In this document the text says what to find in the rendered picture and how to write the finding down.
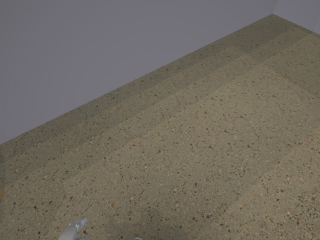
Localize robot left hand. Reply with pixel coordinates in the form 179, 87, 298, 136
58, 217, 89, 240

